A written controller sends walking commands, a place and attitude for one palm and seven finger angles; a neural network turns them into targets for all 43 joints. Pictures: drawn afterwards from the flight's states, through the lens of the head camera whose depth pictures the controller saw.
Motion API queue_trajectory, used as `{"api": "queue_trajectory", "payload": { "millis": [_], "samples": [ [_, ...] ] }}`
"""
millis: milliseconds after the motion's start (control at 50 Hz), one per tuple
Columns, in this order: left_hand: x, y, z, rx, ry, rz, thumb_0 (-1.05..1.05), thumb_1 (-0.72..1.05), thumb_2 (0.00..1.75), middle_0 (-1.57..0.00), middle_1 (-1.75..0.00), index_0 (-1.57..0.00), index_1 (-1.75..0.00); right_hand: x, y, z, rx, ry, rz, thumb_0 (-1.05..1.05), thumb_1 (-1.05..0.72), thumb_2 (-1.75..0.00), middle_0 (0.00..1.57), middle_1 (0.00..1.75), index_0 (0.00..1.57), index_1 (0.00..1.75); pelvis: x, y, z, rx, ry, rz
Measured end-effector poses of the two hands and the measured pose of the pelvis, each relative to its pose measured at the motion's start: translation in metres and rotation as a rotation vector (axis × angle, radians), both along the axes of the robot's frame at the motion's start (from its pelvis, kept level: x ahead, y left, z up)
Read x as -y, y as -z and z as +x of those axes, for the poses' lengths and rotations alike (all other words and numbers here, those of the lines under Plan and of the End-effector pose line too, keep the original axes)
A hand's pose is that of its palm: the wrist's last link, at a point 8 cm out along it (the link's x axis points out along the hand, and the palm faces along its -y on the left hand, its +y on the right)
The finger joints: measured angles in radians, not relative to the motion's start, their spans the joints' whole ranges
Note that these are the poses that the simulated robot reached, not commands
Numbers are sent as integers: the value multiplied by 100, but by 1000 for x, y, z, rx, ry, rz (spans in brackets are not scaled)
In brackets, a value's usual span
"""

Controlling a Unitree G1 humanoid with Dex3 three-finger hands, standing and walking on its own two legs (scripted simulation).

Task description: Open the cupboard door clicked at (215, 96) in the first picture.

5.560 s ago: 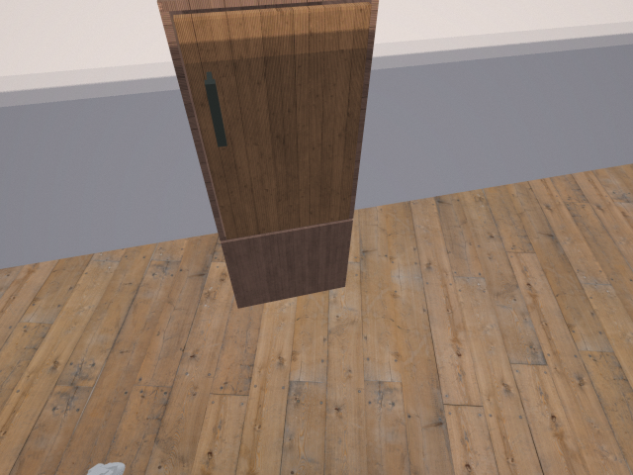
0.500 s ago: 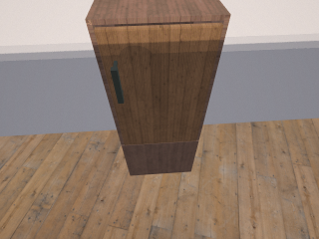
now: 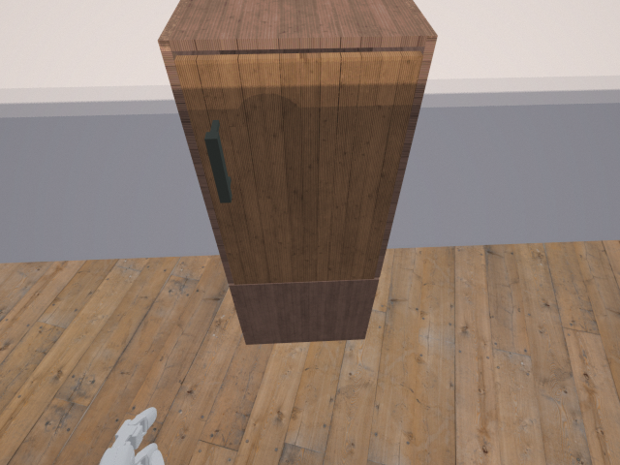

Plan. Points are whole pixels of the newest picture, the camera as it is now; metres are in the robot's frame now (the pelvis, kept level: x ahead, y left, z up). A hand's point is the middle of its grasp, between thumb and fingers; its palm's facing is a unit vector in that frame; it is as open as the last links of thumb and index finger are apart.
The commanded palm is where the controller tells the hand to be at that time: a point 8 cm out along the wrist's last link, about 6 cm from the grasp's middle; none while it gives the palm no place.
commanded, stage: raise the hand with hooked fingers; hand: left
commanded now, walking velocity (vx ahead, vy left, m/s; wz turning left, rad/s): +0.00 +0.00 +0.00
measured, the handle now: (220, 162) +0.58 +0.19 +0.06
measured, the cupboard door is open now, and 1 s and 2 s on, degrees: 0 0 0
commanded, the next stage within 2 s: move the hooked fingers beside the handle in 1.98 s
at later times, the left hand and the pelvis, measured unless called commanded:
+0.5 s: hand (153, 420) +0.18 +0.21 -0.02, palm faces +0.10 -0.99 -0.05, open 9.8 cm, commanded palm +0.15 +0.26 -0.01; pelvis -0.03 -0.02 -0.08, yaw +2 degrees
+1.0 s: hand (120, 365) +0.23 +0.25 +0.02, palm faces +0.11 -0.99 -0.05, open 12.7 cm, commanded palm +0.20 +0.30 +0.04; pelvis -0.02 +0.01 -0.04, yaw +1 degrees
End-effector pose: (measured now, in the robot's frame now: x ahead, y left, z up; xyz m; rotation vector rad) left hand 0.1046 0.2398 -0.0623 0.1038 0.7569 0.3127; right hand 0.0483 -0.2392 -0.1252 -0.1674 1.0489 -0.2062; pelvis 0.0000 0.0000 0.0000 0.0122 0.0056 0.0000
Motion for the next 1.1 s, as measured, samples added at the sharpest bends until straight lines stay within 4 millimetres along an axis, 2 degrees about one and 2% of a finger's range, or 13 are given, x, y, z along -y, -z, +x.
{"api": "queue_trajectory", "payload": {
  "millis": [40,80,140,180,220,280,320,400,540,640,740,900,1100],
  "samples": [
    [0,-35,37,263,10,13,3,89,88,-20,-33,-20,-33,10,-8,24,124,-29,-28,1,-91,-89,21,30,20,29,3,5,-5,-27,-18,-2],
    [0,-60,62,495,49,11,2,86,87,-21,-35,-20,-35,20,-15,49,241,-55,-48,1,-91,-90,21,30,20,29,7,13,-12,-70,-16,-1],
    [5,-72,74,758,160,-9,1,80,84,-21,-38,-20,-38,33,-24,85,399,-106,-78,1,-91,-90,21,30,20,29,14,33,-21,-137,-3,5],
    [8,-64,68,826,241,-23,1,76,83,-21,-41,-21,-41,39,-28,106,484,-140,-95,1,-91,-90,21,30,20,29,17,48,-27,-167,0,6],
    [8,-46,57,795,267,-58,1,71,81,-21,-44,-21,-43,42,-30,123,544,-165,-109,1,-90,-90,20,30,20,29,20,61,-30,-184,-1,7],
    [1,-19,37,690,209,-99,1,64,78,-22,-48,-22,-48,39,-30,142,591,-197,-121,1,-90,-90,20,30,20,29,22,72,-32,-198,-12,1],
    [-7,-12,25,655,154,-83,1,59,76,-23,-51,-22,-51,33,-27,147,596,-216,-119,1,-90,-90,20,30,20,29,23,76,-32,-202,-19,-12],
    [-17,-27,20,712,132,-10,2,50,72,-23,-57,-23,-56,14,-11,143,540,-254,-93,1,-90,-90,20,30,20,29,24,80,-32,-204,-35,-40],
    [-20,-51,60,737,267,-37,2,33,65,-24,-67,-24,-67,-12,21,99,377,-213,-2,1,-90,-90,21,30,21,30,18,73,-35,-201,-39,-56],
    [-31,-61,74,679,247,-48,1,22,60,-25,-75,-25,-74,-14,20,67,308,-141,16,1,-90,-89,21,30,21,30,11,60,-31,-195,-21,-44],
    [-43,-72,75,712,215,-16,1,10,55,-26,-82,-26,-82,-3,13,51,278,-124,-25,1,-90,-89,21,30,21,30,3,53,-29,-189,-15,-39],
    [-54,-77,86,732,231,-25,1,-9,47,-27,-94,-27,-94,9,-8,64,308,-137,-105,1,-90,-90,21,30,21,30,-6,47,-26,-166,-17,-44],
    [-72,-100,107,751,214,-16,0,-32,37,-29,-109,-29,-109,-13,-28,99,395,-181,-75,1,-90,-90,21,30,21,29,-10,36,-18,-136,-22,-48]
  ]
}}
